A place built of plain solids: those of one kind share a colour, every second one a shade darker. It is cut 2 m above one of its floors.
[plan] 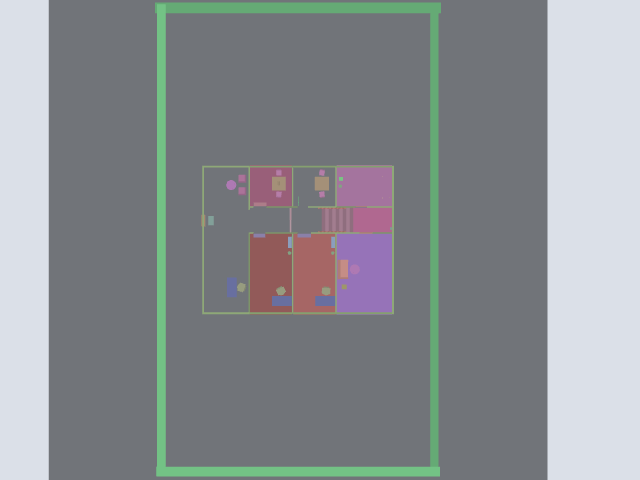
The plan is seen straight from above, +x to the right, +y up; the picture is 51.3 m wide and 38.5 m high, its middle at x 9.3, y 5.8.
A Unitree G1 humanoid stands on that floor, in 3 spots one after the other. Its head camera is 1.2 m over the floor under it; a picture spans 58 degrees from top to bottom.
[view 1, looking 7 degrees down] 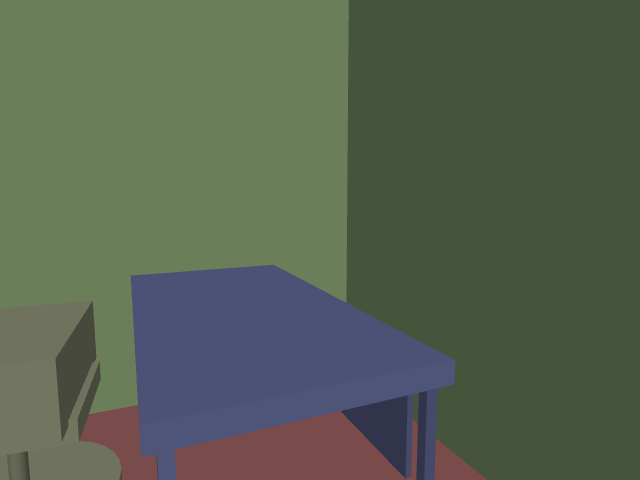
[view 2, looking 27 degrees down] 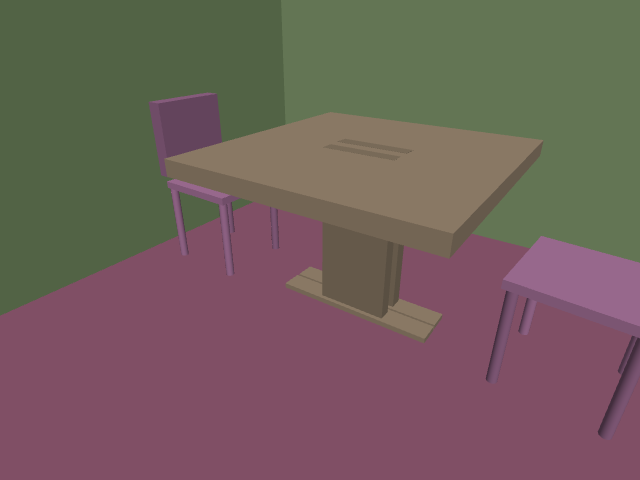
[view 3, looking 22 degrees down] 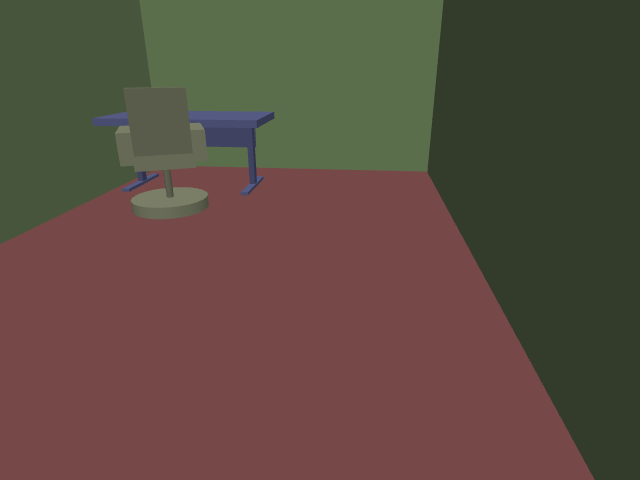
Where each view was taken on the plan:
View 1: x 8.04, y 1.30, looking -24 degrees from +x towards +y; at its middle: wall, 2.74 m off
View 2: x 4.50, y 9.51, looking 35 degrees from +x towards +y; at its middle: meet_level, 2.64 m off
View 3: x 4.44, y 5.29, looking -84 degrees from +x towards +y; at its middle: cell_level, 3.20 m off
